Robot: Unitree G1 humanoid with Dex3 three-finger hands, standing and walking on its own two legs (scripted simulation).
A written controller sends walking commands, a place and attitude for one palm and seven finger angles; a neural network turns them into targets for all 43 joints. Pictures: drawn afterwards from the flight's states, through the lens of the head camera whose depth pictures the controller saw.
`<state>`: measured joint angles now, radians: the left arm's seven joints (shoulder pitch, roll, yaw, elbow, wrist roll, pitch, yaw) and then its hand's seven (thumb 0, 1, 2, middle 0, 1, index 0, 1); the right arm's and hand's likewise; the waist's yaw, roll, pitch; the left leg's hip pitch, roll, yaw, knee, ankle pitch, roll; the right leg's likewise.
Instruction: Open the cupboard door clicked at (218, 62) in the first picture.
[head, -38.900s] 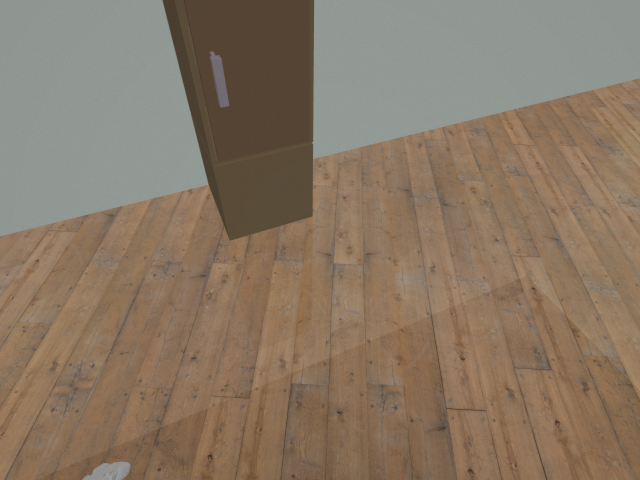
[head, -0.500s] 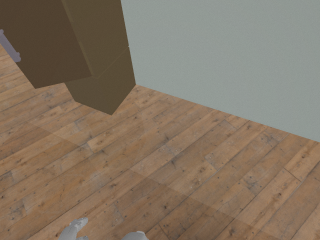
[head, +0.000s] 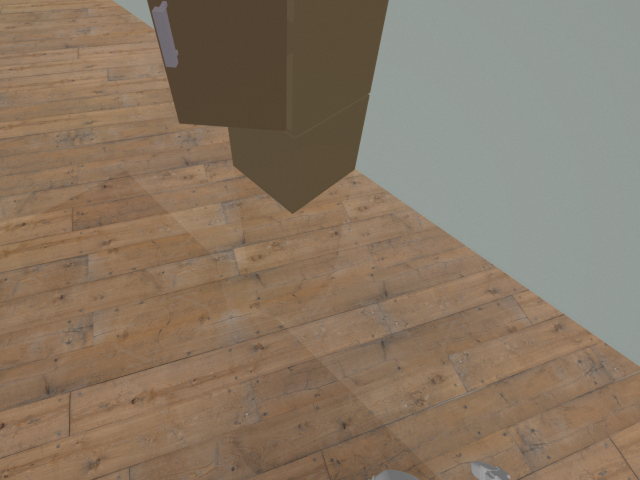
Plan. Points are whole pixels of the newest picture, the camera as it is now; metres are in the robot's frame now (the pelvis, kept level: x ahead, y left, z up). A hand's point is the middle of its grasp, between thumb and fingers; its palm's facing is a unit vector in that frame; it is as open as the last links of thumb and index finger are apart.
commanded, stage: take the last steps up to it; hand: left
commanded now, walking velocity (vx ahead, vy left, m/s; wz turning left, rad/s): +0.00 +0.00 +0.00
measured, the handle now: (168, 34) +1.07 +0.48 -0.05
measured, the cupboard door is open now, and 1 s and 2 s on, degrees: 43 43 43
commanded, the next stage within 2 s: come to a stop and stand still in 1.70 s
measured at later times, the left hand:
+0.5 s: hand out of the picture +0.01 +0.13 -0.15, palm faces +0.23 -0.95 -0.20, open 7.4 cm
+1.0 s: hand (130, 391) +0.23 +0.30 -0.16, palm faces +0.24 -0.95 -0.19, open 7.4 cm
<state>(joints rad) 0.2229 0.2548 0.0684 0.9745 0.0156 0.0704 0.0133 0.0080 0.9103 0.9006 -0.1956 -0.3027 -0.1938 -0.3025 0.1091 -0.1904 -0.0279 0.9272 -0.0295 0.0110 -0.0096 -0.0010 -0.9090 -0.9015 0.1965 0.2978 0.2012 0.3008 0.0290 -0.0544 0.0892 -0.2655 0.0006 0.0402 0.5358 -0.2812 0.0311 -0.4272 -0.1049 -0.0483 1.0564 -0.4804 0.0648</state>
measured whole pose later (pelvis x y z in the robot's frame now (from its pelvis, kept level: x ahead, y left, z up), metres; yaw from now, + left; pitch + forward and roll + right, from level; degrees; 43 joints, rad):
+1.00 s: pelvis +0.21 +0.11 +0.00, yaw +10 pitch +0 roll +2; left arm 0.21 0.17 0.07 1.01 0.03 -0.01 0.00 0.01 0.91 0.90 -0.19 -0.30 -0.19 -0.30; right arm 0.22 -0.18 -0.04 1.01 -0.03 -0.08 -0.02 -0.02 -0.95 -0.90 0.20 0.30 0.20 0.30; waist 0.03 -0.04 0.04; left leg -0.18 -0.05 0.20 0.38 -0.21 0.09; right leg -0.58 -0.13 -0.08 1.11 -0.28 0.00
